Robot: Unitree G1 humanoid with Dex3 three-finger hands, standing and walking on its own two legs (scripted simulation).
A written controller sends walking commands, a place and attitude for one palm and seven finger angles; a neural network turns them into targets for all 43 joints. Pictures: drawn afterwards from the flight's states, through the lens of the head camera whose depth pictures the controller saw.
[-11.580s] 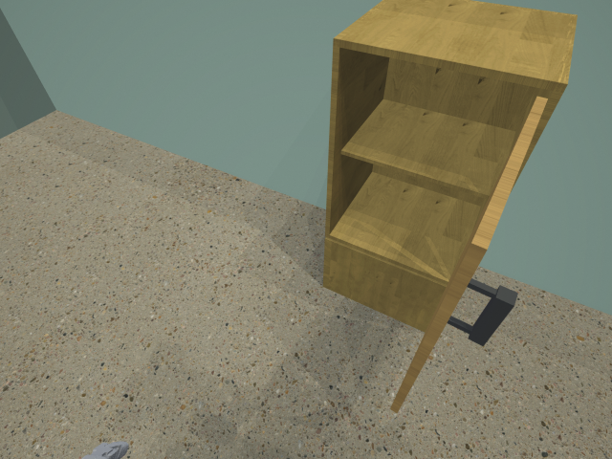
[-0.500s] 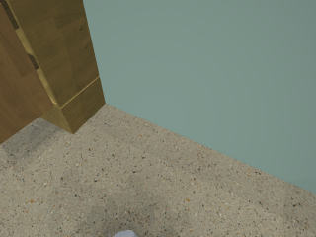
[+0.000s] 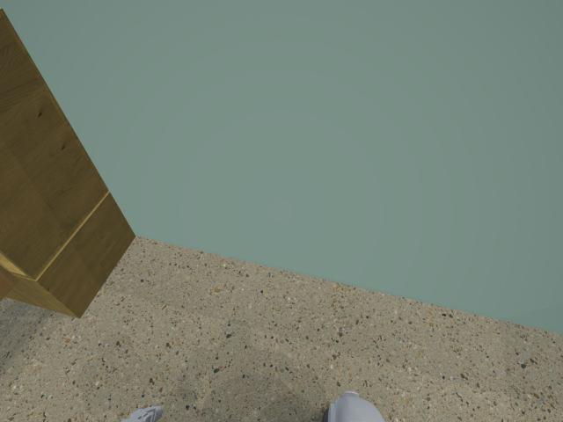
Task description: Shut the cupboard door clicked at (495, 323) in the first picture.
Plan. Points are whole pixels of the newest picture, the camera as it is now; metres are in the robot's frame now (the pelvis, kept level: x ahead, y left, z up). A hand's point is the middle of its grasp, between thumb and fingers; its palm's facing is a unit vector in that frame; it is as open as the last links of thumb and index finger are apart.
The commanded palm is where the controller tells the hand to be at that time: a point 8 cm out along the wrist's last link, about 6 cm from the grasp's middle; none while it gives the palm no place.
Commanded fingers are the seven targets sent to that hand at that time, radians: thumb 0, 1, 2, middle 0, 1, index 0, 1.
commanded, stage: turn to face it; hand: left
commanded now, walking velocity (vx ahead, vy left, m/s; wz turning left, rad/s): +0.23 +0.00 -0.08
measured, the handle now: out of the picture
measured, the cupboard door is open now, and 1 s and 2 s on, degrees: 86 86 86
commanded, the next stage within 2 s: take the last steps up to it in 1.96 s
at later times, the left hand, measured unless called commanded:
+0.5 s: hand out of the picture +0.14 +0.16 -0.16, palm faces +0.24 -0.95 -0.22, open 7.3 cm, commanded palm none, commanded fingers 0.00 0.90 0.90 -0.20 -0.30 -0.20 -0.30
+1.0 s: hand out of the picture +0.14 +0.20 -0.15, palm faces +0.47 -0.82 -0.33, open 7.4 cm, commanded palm none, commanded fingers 0.00 0.90 0.90 -0.20 -0.30 -0.20 -0.30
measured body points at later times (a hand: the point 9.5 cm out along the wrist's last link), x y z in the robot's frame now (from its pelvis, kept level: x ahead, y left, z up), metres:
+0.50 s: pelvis +0.11 -0.04 +0.00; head +0.13 -0.03 +0.45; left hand +0.13 +0.21 -0.15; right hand +0.23 -0.27 -0.14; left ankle +0.12 +0.10 -0.70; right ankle +0.15 -0.12 -0.74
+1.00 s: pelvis +0.14 -0.05 -0.01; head +0.18 -0.06 +0.44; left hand +0.11 +0.24 -0.12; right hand +0.32 -0.24 -0.17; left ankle +0.11 +0.10 -0.73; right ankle +0.20 -0.15 -0.74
